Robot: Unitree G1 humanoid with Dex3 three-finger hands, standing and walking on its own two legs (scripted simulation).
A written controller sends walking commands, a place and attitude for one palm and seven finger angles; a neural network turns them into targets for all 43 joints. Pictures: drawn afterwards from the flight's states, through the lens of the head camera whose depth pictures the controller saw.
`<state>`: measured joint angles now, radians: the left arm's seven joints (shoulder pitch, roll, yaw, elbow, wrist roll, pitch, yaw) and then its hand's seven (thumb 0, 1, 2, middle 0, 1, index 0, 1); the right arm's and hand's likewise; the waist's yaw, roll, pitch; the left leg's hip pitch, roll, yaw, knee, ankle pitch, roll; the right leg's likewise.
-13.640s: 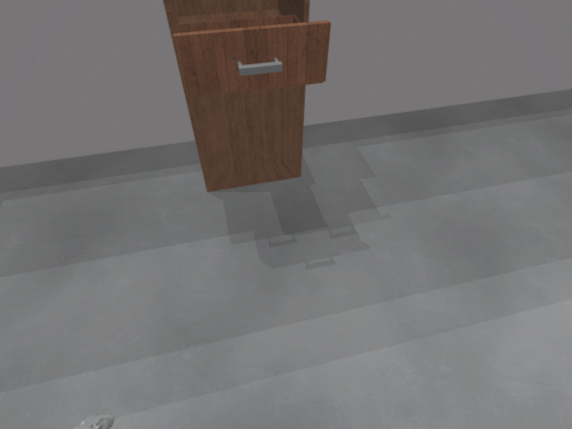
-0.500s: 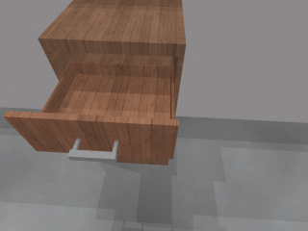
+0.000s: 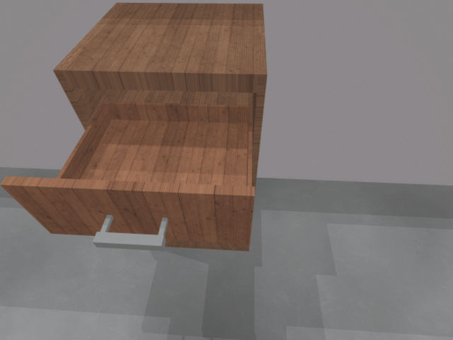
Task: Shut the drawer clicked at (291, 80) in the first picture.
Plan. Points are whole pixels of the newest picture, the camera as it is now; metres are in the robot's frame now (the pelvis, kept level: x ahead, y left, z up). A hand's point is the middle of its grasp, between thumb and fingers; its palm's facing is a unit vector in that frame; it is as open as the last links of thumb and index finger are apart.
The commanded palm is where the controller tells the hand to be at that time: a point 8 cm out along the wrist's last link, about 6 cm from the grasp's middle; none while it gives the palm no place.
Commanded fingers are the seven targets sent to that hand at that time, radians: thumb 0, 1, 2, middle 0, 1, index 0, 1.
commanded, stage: come to a stop and stand still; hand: left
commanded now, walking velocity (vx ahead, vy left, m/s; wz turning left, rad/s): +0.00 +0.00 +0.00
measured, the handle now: (133, 231) +0.30 +0.20 +0.01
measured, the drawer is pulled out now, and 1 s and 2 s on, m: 0.30 0.30 0.30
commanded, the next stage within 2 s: look again from close up in 0.24 s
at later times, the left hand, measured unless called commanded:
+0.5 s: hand out of the picture -0.02 +0.15 -0.17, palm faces +0.03 -0.98 -0.21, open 7.3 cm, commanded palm none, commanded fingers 0.00 0.90 0.90 -0.20 -0.30 -0.20 -0.30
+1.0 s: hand out of the picture +0.02 +0.17 -0.13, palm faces +0.19 -0.95 -0.26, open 7.1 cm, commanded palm +0.07 +0.19 -0.06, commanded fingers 0.00 0.90 0.90 -0.32 -0.43 -0.32 -0.43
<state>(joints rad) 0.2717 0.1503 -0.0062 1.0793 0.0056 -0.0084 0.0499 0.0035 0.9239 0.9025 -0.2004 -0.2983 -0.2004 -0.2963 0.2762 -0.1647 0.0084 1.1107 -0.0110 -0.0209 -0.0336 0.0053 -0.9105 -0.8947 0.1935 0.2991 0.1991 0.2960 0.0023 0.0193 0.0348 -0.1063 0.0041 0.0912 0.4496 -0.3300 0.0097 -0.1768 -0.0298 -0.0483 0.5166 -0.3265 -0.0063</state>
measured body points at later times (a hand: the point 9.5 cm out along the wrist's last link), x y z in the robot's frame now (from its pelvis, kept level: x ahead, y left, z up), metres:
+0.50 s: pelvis -0.01 -0.02 +0.00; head +0.01 -0.03 +0.45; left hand -0.02 +0.20 -0.15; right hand -0.01 -0.23 -0.16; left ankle -0.06 +0.11 -0.74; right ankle -0.03 -0.11 -0.74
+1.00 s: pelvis -0.03 -0.02 +0.00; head -0.02 -0.04 +0.45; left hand +0.01 +0.22 -0.11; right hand -0.02 -0.25 -0.15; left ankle -0.06 +0.11 -0.74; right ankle -0.03 -0.11 -0.74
